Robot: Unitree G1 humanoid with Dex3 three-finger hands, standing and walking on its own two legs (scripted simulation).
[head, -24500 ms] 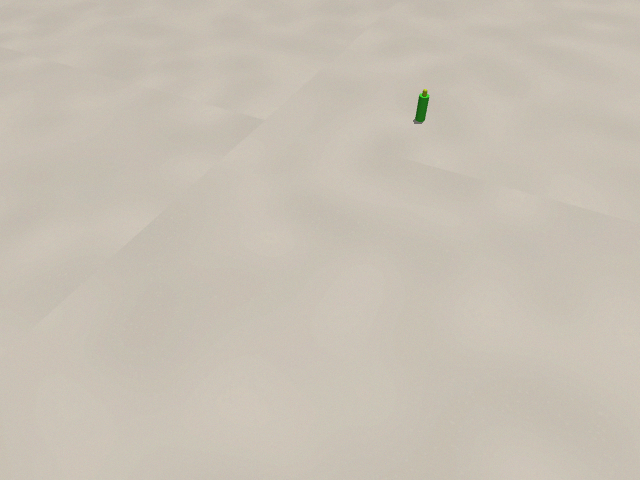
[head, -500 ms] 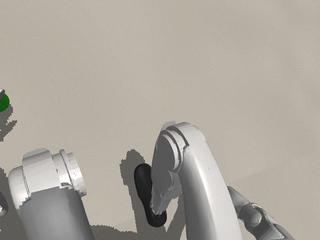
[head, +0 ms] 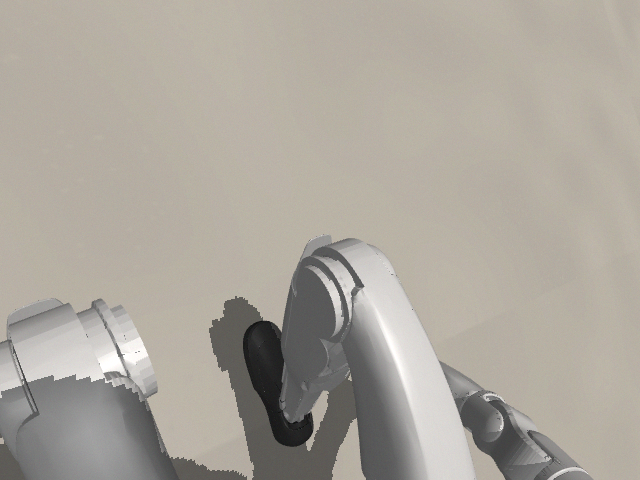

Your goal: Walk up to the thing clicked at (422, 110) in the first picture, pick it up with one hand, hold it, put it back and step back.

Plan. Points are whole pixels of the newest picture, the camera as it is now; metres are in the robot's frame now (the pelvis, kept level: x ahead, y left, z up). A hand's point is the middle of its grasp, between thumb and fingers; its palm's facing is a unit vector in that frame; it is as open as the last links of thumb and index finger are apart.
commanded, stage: lower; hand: left
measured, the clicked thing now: out of the picture +0.45 +0.31 -0.19
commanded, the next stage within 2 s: loosen in 0.20 s
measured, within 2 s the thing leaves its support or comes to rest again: rests again in 0.82 s
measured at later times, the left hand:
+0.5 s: hand out of the picture +0.45 +0.32 -0.17, palm faces +0.42 -0.91 +0.00, open 9.2 cm
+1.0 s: hand out of the picture +0.46 +0.32 -0.17, palm faces +0.40 -0.91 -0.01, open 8.8 cm
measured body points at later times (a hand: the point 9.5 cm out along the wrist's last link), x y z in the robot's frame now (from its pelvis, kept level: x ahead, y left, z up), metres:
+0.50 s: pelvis +0.00 +0.00 +0.00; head +0.24 +0.19 +0.32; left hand +0.43 +0.37 -0.17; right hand +0.15 -0.24 -0.04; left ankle +0.08 +0.13 -0.26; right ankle +0.13 -0.12 -0.26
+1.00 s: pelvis +0.00 +0.00 +0.00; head +0.24 +0.19 +0.32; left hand +0.43 +0.36 -0.17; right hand +0.16 -0.24 -0.04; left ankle +0.08 +0.13 -0.26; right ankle +0.13 -0.12 -0.26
